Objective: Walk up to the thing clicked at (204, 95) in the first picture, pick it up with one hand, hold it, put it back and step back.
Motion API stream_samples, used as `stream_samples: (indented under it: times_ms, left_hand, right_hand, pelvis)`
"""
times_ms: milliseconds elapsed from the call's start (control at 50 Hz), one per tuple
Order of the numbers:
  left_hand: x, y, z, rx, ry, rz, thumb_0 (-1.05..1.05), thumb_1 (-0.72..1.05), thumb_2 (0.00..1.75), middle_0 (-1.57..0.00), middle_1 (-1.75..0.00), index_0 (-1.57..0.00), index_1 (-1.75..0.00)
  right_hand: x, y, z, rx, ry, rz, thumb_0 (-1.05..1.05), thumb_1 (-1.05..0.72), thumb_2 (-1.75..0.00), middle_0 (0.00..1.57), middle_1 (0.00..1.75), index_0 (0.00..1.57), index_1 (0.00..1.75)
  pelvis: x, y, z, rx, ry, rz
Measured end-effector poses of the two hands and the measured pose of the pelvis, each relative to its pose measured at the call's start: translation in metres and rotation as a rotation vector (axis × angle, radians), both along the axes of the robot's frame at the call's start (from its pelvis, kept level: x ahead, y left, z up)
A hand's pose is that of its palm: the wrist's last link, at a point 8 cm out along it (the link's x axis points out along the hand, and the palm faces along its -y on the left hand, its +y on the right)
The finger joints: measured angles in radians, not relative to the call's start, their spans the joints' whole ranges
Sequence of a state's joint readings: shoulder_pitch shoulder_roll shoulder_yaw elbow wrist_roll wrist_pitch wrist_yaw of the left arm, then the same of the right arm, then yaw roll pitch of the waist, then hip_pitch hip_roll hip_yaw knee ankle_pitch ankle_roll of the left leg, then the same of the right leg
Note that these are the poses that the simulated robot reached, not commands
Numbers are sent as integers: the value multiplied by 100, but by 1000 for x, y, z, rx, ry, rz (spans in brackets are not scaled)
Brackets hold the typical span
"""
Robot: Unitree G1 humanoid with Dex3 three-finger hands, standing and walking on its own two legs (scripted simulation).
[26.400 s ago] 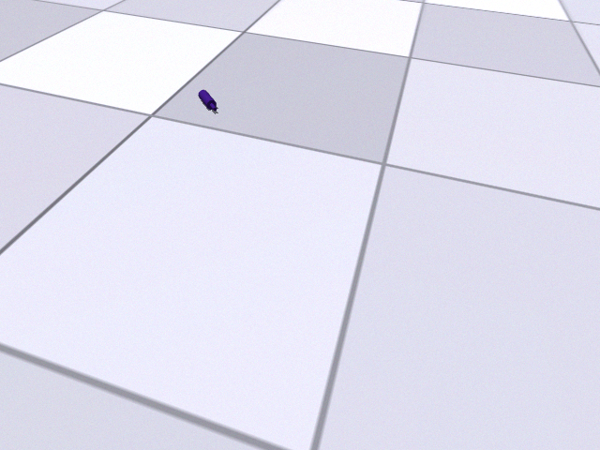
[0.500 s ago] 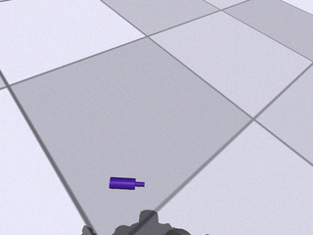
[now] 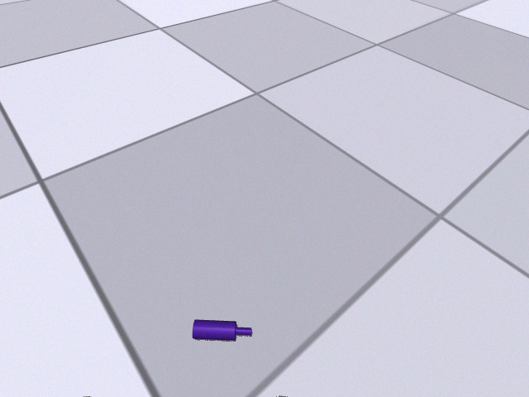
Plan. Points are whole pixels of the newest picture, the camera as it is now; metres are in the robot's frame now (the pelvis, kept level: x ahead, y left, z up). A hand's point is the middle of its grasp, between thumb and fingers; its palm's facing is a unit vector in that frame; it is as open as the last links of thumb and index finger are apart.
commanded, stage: walk up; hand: left
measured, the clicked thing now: (222, 330) +0.48 +0.15 -0.73
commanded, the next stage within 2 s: stand in 1.34 s
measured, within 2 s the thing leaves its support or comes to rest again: neither
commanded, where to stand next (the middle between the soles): +0.06 -0.01 m, yaw +0 degrees
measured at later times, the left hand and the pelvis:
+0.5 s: hand out of the picture +0.11 +0.25 -0.13, palm faces +0.01 -0.94 -0.34, open 7.4 cm; pelvis +0.02 -0.01 +0.02, yaw +0 degrees
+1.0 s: hand out of the picture +0.11 +0.23 -0.14, palm faces -0.01 -0.95 -0.32, open 7.4 cm; pelvis +0.02 -0.02 +0.02, yaw -1 degrees
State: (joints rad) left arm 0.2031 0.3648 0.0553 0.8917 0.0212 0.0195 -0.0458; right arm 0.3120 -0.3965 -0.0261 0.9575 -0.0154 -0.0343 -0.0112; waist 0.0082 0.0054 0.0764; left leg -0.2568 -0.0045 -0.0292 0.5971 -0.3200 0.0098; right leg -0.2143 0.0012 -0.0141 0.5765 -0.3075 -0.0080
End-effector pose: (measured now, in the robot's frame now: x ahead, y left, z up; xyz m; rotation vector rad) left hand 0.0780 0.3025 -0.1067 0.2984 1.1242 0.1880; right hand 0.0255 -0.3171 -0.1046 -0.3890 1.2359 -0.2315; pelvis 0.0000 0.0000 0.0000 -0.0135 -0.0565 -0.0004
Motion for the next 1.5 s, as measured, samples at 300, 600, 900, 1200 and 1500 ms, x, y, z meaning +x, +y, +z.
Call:
stream_samples:
  times_ms: [300, 600, 900, 1200, 1500]
  left_hand:
    - [10, -10, -3, -19, 61, 17, 0, 91, 90, -21, -30, -20, -30]
    - [27, -15, 13, 22, 48, 35, 0, 90, 90, -21, -30, -20, -30]
    - [28, -26, 6, -3, 83, 24, 0, 90, 90, -21, -30, -20, -30]
    - [31, -20, 6, -5, 81, 22, 0, 90, 90, -21, -30, -20, -30]
    - [21, -15, 8, 10, 105, 14, 0, 91, 90, -21, -30, -20, -30]
  right_hand:
    - [72, 18, 12, 51, -127, 29, 1, -90, -90, 21, 30, 21, 30]
    - [100, 9, 9, 80, -131, 27, 1, -90, -90, 21, 30, 21, 30]
    - [60, 0, 5, 62, -25, -37, 1, -90, -90, 21, 30, 21, 30]
    - [52, 8, 5, 63, -20, -42, 1, -90, -90, 21, 30, 21, 30]
    - [62, 13, 3, 78, -20, -27, 1, -90, -90, 21, 30, 21, 30]
  pelvis:
    - [18, -3, 11, 8, 8, -14]
    - [26, -14, 17, 12, 10, -6]
    - [25, -17, 19, 10, 9, -12]
    - [24, -11, 20, 12, 12, -17]
    - [23, -7, 20, 13, 19, -18]
